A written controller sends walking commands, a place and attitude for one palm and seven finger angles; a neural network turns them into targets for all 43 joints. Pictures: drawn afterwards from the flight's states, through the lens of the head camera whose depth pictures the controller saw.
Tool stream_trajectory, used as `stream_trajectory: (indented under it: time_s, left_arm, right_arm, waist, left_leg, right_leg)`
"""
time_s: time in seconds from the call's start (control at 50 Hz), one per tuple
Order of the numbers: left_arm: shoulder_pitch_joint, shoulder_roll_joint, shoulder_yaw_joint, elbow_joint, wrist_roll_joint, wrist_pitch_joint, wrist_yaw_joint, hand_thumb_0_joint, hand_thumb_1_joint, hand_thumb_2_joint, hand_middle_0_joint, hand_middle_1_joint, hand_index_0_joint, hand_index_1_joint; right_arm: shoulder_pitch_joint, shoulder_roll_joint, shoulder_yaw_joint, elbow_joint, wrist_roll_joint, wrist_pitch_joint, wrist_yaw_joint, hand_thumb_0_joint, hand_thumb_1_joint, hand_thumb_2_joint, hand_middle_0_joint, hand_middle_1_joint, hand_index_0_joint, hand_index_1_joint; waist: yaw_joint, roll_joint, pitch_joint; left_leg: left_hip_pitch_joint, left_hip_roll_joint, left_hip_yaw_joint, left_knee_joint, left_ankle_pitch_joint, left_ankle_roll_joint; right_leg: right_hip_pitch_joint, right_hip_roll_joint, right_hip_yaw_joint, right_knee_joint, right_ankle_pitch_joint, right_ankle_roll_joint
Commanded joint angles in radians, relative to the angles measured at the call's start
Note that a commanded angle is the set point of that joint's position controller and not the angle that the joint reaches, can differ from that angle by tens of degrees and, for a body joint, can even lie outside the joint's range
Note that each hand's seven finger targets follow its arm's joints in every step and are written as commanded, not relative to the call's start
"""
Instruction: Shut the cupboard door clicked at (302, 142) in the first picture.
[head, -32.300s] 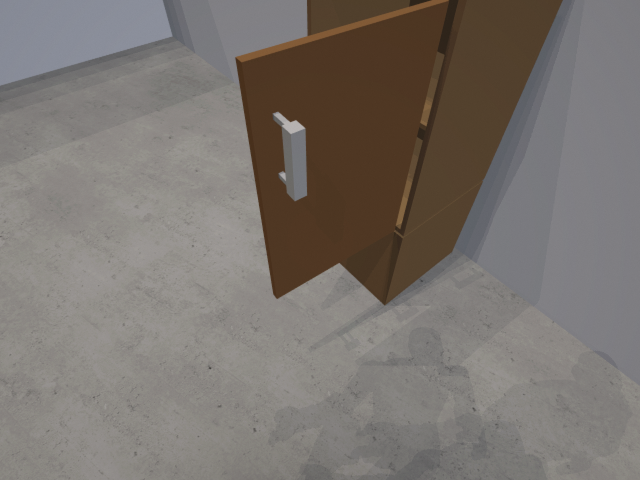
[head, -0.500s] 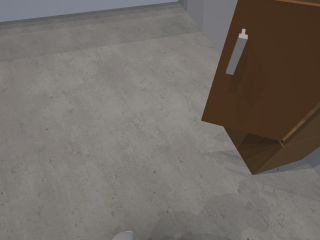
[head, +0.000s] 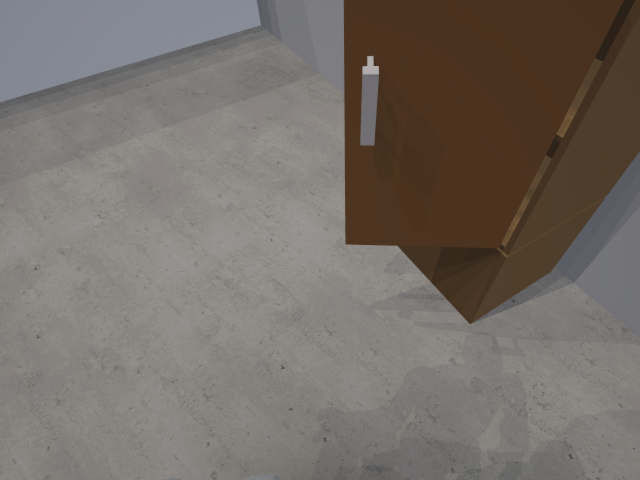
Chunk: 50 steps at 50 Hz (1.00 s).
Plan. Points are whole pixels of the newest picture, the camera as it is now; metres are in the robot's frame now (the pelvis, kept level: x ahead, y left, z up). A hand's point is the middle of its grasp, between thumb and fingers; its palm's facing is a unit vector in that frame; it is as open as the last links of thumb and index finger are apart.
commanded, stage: take the last steps up to it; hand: left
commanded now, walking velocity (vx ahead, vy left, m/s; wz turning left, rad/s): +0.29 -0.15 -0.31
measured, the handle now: (368, 101) +0.68 -0.06 +0.10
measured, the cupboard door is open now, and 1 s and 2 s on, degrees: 55 55 55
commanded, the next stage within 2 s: come to a stop and stand still in 0.72 s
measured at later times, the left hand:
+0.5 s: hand (218, 449) +0.19 +0.18 -0.16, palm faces -0.16 -0.98 -0.15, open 7.4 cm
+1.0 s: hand (314, 364) +0.32 +0.04 -0.18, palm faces -0.13 -0.97 -0.18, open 7.3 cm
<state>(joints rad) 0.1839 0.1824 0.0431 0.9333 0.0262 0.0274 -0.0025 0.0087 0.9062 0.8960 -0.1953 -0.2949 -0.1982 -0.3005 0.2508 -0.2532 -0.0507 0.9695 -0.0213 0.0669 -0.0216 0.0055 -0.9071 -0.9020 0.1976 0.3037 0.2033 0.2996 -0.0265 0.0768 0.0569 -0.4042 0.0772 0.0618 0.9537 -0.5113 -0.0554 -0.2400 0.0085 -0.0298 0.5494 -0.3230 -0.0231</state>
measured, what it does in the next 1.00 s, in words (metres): walks ahead: left foot, then right foot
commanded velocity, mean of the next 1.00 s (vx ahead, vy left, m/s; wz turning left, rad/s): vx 0.12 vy -0.08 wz -0.11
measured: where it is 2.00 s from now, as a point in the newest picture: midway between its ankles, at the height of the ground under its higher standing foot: outside the picture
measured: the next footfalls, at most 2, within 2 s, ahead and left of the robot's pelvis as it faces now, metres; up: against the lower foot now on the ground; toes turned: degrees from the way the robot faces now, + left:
left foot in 0.24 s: +0.09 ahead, +0.12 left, +0.00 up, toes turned +3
right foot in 0.68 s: +0.25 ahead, -0.22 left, +0.00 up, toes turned -15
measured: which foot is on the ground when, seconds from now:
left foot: up 0.00-0.22, down 0.24-0.68, up 0.70-0.98, down 1.00-1.00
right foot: down 0.00-0.24, up 0.26-0.66, down 0.68-1.00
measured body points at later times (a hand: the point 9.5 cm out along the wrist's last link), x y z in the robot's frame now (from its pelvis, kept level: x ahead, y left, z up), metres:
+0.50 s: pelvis +0.09 -0.01 +0.02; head +0.13 +0.01 +0.46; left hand +0.20 +0.23 -0.15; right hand +0.02 -0.25 -0.12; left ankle +0.05 +0.11 -0.73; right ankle +0.11 -0.18 -0.65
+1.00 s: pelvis +0.25 -0.13 +0.00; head +0.29 -0.12 +0.45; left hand +0.33 +0.09 -0.16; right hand +0.29 -0.37 -0.14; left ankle +0.30 -0.04 -0.73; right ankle +0.21 -0.21 -0.73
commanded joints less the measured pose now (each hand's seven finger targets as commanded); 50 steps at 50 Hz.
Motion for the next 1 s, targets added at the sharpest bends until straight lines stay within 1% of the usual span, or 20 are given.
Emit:
stream_trajectory:
  time_s: [0.0,0.12,0.18,0.2,0.22,0.24,0.3,0.36,0.52,0.58,0.6,0.64,0.66,0.68,0.7,0.72,0.8,0.9,0.94,0.98]
  left_arm:
    - [0.033,0.184,0.043,-0.047,-0.006,-0.024,0.021,0.0,0.9,0.9,-0.2,-0.3,-0.2,-0.3]
    - [0.049,0.213,0.056,-0.024,0.005,-0.033,0.003,0.0,0.9,0.9,-0.2,-0.3,-0.2,-0.3]
    - [0.015,0.174,0.051,-0.017,-0.008,-0.029,-0.008,0.0,0.9,0.9,-0.2,-0.3,-0.2,-0.3]
    - [0.023,0.109,0.036,-0.038,-0.015,-0.024,-0.017,0.0,0.9,0.9,-0.2,-0.3,-0.2,-0.3]
    - [-0.002,0.081,0.026,-0.072,-0.013,-0.023,-0.025,0.0,0.9,0.9,-0.2,-0.3,-0.2,-0.3]
    - [-0.075,0.126,0.036,-0.1,0.006,-0.019,-0.032,0.0,0.9,0.9,-0.2,-0.3,-0.2,-0.3]
    - [-0.032,0.132,0.053,-0.055,0.018,-0.015,-0.053,0.0,0.9,0.9,-0.2,-0.3,-0.2,-0.3]
    - [0.009,0.091,0.043,-0.029,0.01,-0.003,-0.058,0.0,0.9,0.9,-0.2,-0.3,-0.2,-0.3]
    - [-0.126,0.063,0.018,-0.051,0.002,-0.006,-0.058,0.0,0.9,0.9,-0.2,-0.3,-0.2,-0.3]
    - [-0.11,0.086,0.024,-0.04,0.0,-0.016,-0.055,0.0,0.9,0.9,-0.2,-0.3,-0.2,-0.3]
    - [-0.057,0.094,0.029,-0.024,-0.001,-0.02,-0.053,0.0,0.9,0.9,-0.2,-0.3,-0.2,-0.3]
    - [0.205,0.176,0.053,0.063,0.004,-0.044,-0.04,0.0,0.9,0.9,-0.2,-0.3,-0.2,-0.3]
    - [0.335,0.285,0.078,0.106,0.01,-0.058,-0.022,0.0,0.9,0.9,-0.2,-0.3,-0.2,-0.3]
    - [0.321,0.303,0.073,0.109,-0.012,-0.053,-0.011,0.0,0.9,0.9,-0.2,-0.3,-0.2,-0.3]
    - [0.238,0.27,0.065,0.086,-0.013,-0.047,-0.002,0.0,0.9,0.9,-0.2,-0.3,-0.2,-0.3]
    - [0.152,0.223,0.053,0.066,-0.006,-0.051,0.005,0.0,0.9,0.9,-0.2,-0.3,-0.2,-0.3]
    - [0.03,0.107,0.013,0.041,-0.007,-0.069,0.023,0.0,0.9,0.9,-0.2,-0.3,-0.2,-0.3]
    - [0.051,0.093,0.0,0.064,-0.004,-0.079,0.038,0.0,0.9,0.9,-0.2,-0.3,-0.2,-0.3]
    - [0.049,0.116,0.004,0.069,-0.014,-0.07,0.046,0.0,0.9,0.9,-0.2,-0.3,-0.2,-0.3]
    - [0.073,0.106,0.01,0.055,-0.021,-0.047,0.053,0.0,0.9,0.9,-0.2,-0.3,-0.2,-0.3]
  right_arm:
    - [-0.017,-0.067,-0.016,-0.081,-0.003,-0.038,0.009,0.0,-0.9,-0.9,0.2,0.3,0.2,0.3]
    - [-0.036,-0.033,-0.015,-0.094,-0.008,-0.063,0.021,0.0,-0.9,-0.9,0.2,0.3,0.2,0.3]
    - [0.134,-0.051,-0.018,-0.034,-0.008,-0.091,0.004,0.0,-0.9,-0.9,0.2,0.3,0.2,0.3]
    - [0.217,-0.14,-0.033,-0.01,-0.019,-0.101,-0.007,0.0,-0.9,-0.9,0.2,0.3,0.2,0.3]
    - [0.304,-0.232,-0.053,0.003,-0.031,-0.103,-0.018,0.0,-0.9,-0.9,0.2,0.3,0.2,0.3]
    - [0.294,-0.242,-0.052,-0.004,-0.026,-0.098,-0.023,0.0,-0.9,-0.9,0.2,0.3,0.2,0.3]
    - [0.139,-0.143,-0.019,-0.042,-0.023,-0.111,-0.023,0.0,-0.9,-0.9,0.2,0.3,0.2,0.3]
    - [0.153,-0.108,-0.011,-0.025,-0.018,-0.126,-0.025,0.0,-0.9,-0.9,0.2,0.3,0.2,0.3]
    - [0.228,-0.109,-0.026,0.038,-0.02,-0.116,-0.013,0.0,-0.9,-0.9,0.2,0.3,0.2,0.3]
    - [0.21,-0.126,-0.035,0.046,-0.02,-0.108,-0.01,0.0,-0.9,-0.9,0.2,0.3,0.2,0.3]
    - [0.183,-0.138,-0.037,0.046,-0.017,-0.107,-0.011,0.0,-0.9,-0.9,0.2,0.3,0.2,0.3]
    - [0.15,-0.121,-0.033,0.046,0.0,-0.108,-0.002,0.0,-0.9,-0.9,0.2,0.3,0.2,0.3]
    - [0.158,-0.029,-0.015,0.026,0.015,-0.108,0.006,0.0,-0.9,-0.9,0.2,0.3,0.2,0.3]
    - [0.15,-0.016,-0.009,-0.003,0.018,-0.093,0.001,0.0,-0.9,-0.9,0.2,0.3,0.2,0.3]
    - [0.127,-0.012,-0.011,-0.003,0.018,-0.085,0.0,0.0,-0.9,-0.9,0.2,0.3,0.2,0.3]
    - [0.122,-0.004,-0.012,0.013,0.012,-0.086,-0.002,0.0,-0.9,-0.9,0.2,0.3,0.2,0.3]
    - [0.13,0.023,-0.003,0.034,-0.003,-0.068,0.008,0.0,-0.9,-0.9,0.2,0.3,0.2,0.3]
    - [0.082,0.08,0.032,0.037,0.011,-0.059,-0.001,0.0,-0.9,-0.9,0.2,0.3,0.2,0.3]
    - [0.085,0.044,0.028,0.037,0.016,-0.056,-0.002,0.0,-0.9,-0.9,0.2,0.3,0.2,0.3]
    - [0.083,-0.043,0.002,0.023,0.011,-0.06,-0.006,0.0,-0.9,-0.9,0.2,0.3,0.2,0.3]
  waist:
    - [0.021,-0.294,-0.071]
    - [0.03,-0.226,-0.015]
    - [-0.054,-0.133,-0.039]
    - [-0.083,0.116,-0.055]
    - [-0.115,0.301,-0.049]
    - [-0.113,0.142,0.018]
    - [-0.022,0.082,0.078]
    - [-0.003,0.078,0.033]
    - [-0.041,0.11,0.053]
    - [-0.029,0.118,0.047]
    - [0.006,0.118,0.016]
    - [0.128,-0.052,-0.136]
    - [0.173,-0.385,-0.24]
    - [0.139,-0.408,-0.241]
    - [0.113,-0.293,-0.139]
    - [0.077,-0.368,-0.134]
    - [-0.014,-0.168,-0.122]
    - [-0.004,-0.099,-0.119]
    - [-0.013,-0.122,-0.134]
    - [-0.001,-0.031,-0.143]
  left_leg:
    - [-0.163,0.012,-0.024,0.139,0.079,-0.015]
    - [-0.014,-0.018,0.036,-0.215,0.078,0.0]
    - [0.332,-0.023,0.035,-0.512,0.237,0.004]
    - [0.46,0.151,-0.216,-0.642,0.054,0.051]
    - [0.482,0.412,-0.563,-0.772,-0.13,0.15]
    - [0.364,0.469,-0.588,-0.825,-0.189,0.201]
    - [0.21,0.348,-0.358,-0.823,-0.015,0.15]
    - [0.289,0.268,-0.121,-0.768,0.295,0.131]
    - [0.318,0.257,0.044,-0.71,0.529,0.138]
    - [0.285,0.271,0.04,-0.654,0.553,0.133]
    - [0.268,0.269,0.055,-0.606,0.598,0.122]
    - [0.133,0.169,0.139,-0.279,0.586,0.06]
    - [-0.104,0.01,0.174,0.037,0.042,0.028]
    - [-0.139,-0.025,0.047,0.227,-0.169,0.045]
    - [-0.184,0.011,-0.01,0.295,-0.105,0.057]
    - [-0.201,0.035,-0.034,0.327,-0.017,0.055]
    - [-0.074,0.052,-0.027,0.169,0.094,0.033]
    - [0.047,-0.01,-0.008,-0.227,0.169,0.01]
    - [0.142,-0.022,-0.026,-0.415,0.341,0.013]
    - [0.289,0.1,-0.114,-0.468,0.964,0.078]
  right_leg:
    - [0.142,-0.227,0.213,-0.25,0.328,-0.167]
    - [0.037,-0.214,0.268,-0.301,-0.054,-0.19]
    - [-0.163,-0.128,0.205,-0.135,-0.115,-0.119]
    - [-0.325,-0.021,0.122,0.084,-0.155,-0.059]
    - [-0.483,0.052,0.0,0.372,-0.274,-0.009]
    - [-0.497,-0.027,0.094,0.505,-0.228,-0.019]
    - [-0.458,-0.078,0.086,0.631,-0.026,0.008]
    - [-0.442,-0.073,0.058,0.582,0.08,0.035]
    - [-0.346,-0.077,-0.049,0.22,0.145,0.039]
    - [-0.21,-0.051,-0.076,0.098,0.116,0.016]
    - [-0.118,-0.04,-0.082,0.051,0.134,0.006]
    - [0.272,-0.046,-0.034,-0.078,0.186,-0.029]
    - [0.471,-0.307,0.288,-0.173,0.22,-0.116]
    - [0.383,-0.382,0.405,-0.264,0.273,-0.161]
    - [0.281,-0.373,0.349,-0.299,0.196,-0.179]
    - [0.235,-0.329,0.318,-0.292,0.241,-0.162]
    - [0.091,-0.26,0.069,-0.244,0.509,-0.168]
    - [0.115,-0.269,0.073,-0.175,0.912,-0.167]
    - [0.122,-0.253,0.073,-0.106,0.881,-0.131]
    - [0.03,-0.178,0.026,-0.019,0.608,-0.032]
